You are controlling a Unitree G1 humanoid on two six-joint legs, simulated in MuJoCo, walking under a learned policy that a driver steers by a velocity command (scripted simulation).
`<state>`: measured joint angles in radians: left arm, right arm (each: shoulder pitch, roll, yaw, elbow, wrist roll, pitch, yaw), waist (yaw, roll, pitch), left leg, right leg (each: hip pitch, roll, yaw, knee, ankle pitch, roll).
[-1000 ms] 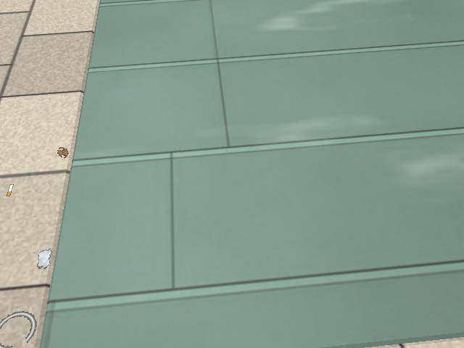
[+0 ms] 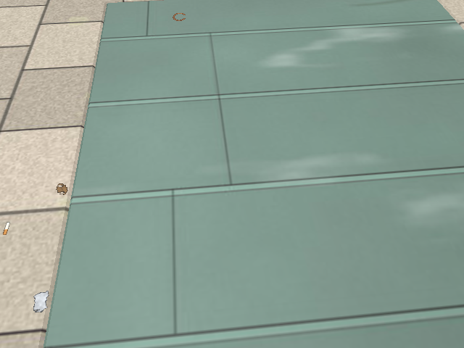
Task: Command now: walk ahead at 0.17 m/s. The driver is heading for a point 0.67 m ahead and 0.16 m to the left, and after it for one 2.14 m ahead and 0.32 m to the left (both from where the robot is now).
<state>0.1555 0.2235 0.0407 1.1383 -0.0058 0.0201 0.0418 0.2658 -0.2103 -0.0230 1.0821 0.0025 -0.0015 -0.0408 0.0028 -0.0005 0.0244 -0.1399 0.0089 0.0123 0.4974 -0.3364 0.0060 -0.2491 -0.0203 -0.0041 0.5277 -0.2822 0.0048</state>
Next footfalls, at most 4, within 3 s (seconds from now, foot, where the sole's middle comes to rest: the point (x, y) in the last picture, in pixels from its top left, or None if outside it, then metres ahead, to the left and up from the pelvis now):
0.64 left None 0.45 0.11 -0.77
1.14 right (271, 304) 0.66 -0.09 -0.77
1.56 left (194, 347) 0.53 0.14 -0.77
1.84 right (274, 320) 0.61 -0.09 -0.77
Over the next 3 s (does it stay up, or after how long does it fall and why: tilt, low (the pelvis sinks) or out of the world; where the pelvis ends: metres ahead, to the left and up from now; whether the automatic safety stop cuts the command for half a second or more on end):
stays up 0.65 0.03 0.01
